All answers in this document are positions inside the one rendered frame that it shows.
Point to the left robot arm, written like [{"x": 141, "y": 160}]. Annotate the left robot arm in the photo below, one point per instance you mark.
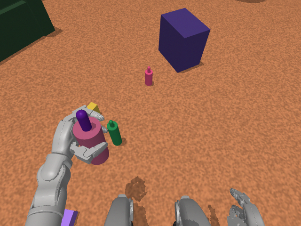
[{"x": 48, "y": 205}]

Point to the right robot hand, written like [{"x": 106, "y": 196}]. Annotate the right robot hand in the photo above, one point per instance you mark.
[{"x": 248, "y": 216}]

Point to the left robot hand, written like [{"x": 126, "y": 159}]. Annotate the left robot hand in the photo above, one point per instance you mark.
[{"x": 65, "y": 142}]

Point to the armchair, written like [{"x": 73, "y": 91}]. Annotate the armchair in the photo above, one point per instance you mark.
[{"x": 22, "y": 22}]

